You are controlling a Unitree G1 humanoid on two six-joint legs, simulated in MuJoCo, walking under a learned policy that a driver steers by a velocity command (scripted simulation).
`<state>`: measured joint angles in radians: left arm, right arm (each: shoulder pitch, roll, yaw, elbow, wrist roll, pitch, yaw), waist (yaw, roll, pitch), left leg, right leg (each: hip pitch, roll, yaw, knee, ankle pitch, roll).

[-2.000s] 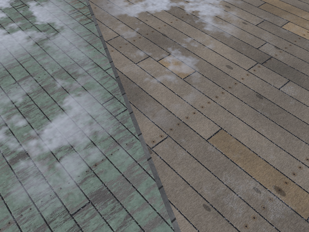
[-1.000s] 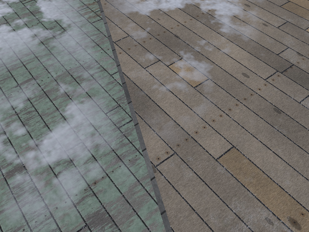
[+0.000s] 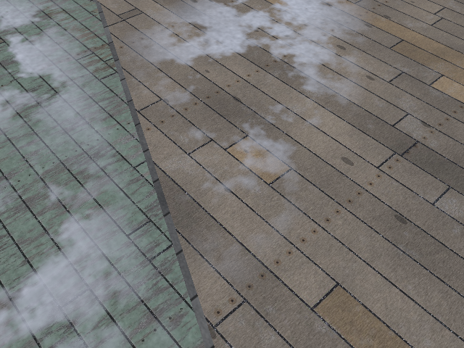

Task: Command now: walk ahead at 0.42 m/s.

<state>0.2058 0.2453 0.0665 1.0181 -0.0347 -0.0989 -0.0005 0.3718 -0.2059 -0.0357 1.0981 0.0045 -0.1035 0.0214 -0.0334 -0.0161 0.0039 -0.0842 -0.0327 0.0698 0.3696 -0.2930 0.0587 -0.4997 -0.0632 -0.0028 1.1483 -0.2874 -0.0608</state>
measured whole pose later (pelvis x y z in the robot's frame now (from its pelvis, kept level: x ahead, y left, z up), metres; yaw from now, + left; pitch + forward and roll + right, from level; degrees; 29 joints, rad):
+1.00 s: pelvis +0.54 +0.04 -0.02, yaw +21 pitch +1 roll +0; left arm 0.21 0.27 0.06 0.91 -0.02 -0.12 0.01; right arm 0.16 -0.27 -0.09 0.82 0.02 -0.06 0.04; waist 0.00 0.00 0.07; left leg -0.41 -0.08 0.04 0.56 -0.17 0.11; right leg -0.33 -0.05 0.01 1.25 -0.42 -0.01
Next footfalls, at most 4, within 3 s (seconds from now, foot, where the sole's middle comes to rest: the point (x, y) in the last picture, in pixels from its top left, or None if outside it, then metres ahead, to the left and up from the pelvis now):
0.30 right None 0.35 -0.15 -0.78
0.88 left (186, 314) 0.63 0.13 -0.78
1.38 right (203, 217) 0.98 0.08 -0.78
1.90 left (98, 213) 1.00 0.45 -0.78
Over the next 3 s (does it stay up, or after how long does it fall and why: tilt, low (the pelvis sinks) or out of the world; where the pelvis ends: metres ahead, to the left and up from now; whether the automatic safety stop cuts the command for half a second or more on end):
stays up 1.31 0.53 -0.01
